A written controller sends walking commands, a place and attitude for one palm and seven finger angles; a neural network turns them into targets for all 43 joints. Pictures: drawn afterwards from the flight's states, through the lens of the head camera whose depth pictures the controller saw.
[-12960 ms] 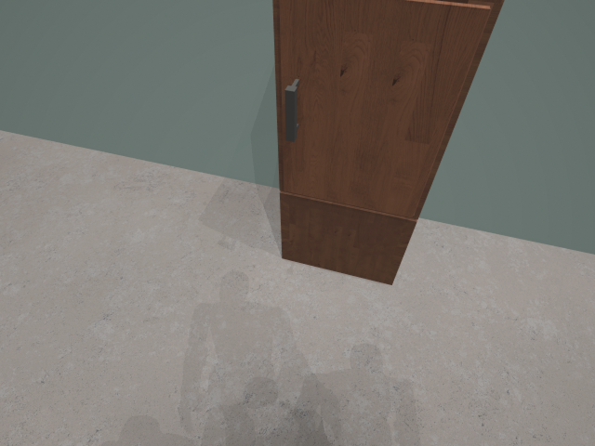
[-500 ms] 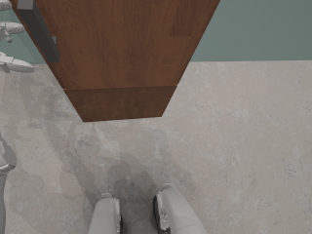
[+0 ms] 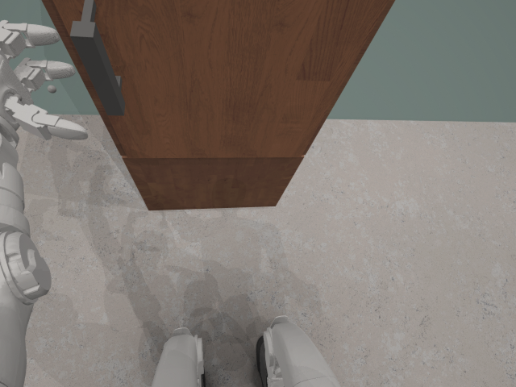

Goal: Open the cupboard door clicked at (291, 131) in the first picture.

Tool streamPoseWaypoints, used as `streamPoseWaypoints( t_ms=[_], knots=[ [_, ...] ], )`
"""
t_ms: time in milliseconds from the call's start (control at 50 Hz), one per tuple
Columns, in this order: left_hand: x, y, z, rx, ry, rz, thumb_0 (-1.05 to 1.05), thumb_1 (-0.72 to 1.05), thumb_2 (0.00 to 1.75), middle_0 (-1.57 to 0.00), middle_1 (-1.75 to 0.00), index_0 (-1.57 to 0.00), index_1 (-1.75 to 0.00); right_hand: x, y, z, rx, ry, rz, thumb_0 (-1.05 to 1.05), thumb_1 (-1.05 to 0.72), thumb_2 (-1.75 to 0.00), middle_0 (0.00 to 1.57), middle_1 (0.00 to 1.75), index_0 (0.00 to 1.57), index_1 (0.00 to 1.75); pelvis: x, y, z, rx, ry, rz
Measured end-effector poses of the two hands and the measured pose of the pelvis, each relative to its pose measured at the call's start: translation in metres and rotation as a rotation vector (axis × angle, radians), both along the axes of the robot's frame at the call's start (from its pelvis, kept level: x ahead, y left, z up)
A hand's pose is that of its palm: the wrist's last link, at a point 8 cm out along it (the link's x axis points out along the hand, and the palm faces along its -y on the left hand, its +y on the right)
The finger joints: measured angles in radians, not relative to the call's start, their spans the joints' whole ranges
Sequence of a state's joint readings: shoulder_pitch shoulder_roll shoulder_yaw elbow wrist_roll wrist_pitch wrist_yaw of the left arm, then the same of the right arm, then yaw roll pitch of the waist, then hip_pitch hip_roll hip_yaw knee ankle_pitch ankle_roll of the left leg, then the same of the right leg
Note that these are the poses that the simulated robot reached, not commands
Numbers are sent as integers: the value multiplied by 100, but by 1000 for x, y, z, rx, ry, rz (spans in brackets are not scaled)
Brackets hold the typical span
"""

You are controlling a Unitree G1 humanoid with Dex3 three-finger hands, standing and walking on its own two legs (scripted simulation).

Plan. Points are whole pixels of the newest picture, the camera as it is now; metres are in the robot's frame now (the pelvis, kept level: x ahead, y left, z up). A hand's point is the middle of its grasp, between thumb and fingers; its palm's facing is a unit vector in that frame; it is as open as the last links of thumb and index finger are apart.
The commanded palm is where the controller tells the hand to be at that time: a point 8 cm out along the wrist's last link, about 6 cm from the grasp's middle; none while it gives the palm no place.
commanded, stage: move the hooked fingers beside the handle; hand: left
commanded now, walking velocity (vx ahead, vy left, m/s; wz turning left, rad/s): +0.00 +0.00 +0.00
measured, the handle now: (103, 62) +0.56 +0.18 +0.07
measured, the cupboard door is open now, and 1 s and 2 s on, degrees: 0 0 0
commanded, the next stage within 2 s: slide the fingers in behind the handle in 0.18 s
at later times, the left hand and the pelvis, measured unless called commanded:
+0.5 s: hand (60, 91) +0.51 +0.23 +0.07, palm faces -0.02 -1.00 -0.01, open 14.0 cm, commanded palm +0.50 +0.26 +0.07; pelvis -0.01 -0.01 +0.00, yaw +0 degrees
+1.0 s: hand (85, 92) +0.51 +0.20 +0.07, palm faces -0.02 -1.00 -0.01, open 14.0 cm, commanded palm +0.50 +0.23 +0.07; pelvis -0.01 -0.01 +0.00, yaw +0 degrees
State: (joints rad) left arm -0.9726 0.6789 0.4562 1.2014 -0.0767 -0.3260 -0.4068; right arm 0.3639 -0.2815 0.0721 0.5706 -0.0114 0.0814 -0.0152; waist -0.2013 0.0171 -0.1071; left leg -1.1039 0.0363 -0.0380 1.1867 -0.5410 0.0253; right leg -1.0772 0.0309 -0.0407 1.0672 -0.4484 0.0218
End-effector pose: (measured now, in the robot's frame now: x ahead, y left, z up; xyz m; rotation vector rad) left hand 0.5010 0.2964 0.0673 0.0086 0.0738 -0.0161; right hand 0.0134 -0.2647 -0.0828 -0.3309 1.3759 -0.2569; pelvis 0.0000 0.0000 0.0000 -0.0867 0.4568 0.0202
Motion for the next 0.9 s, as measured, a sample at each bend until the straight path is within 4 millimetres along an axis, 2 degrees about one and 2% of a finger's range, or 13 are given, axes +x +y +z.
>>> streamPoseWaypoints(
  t_ms=[100, 340, 620, 900],
  knots=[
    [-2, 0, 1, 10, -27, 7, -1, -50, 30, -30, -120, -30, -119, 2, -2, -2, 3, -11, -6, 0, -91, -89, 20, 30, 20, 30, -1, -2, -2, 2, -1, -7],
    [-12, 1, 6, 10, -18, 6, -1, -50, 30, -30, -120, -30, -120, -13, -2, -6, 25, 26, -18, 0, -91, -89, 20, 30, 20, 30, -4, -6, 0, 7, -13, -3],
    [-6, -25, 3, 0, -27, -7, -1, -50, 30, -30, -120, -30, -120, -21, -8, -5, 12, 11, -27, 0, -91, -89, 20, 30, 20, 30, -9, -9, -2, 12, -13, -8],
    [-7, -36, 3, 1, -28, 3, -1, -50, 30, -30, -120, -30, -120, -20, -3, -8, 41, 9, -29, 0, -91, -89, 20, 30, 20, 30, -7, -9, 0, 18, -18, -8]
  ],
)
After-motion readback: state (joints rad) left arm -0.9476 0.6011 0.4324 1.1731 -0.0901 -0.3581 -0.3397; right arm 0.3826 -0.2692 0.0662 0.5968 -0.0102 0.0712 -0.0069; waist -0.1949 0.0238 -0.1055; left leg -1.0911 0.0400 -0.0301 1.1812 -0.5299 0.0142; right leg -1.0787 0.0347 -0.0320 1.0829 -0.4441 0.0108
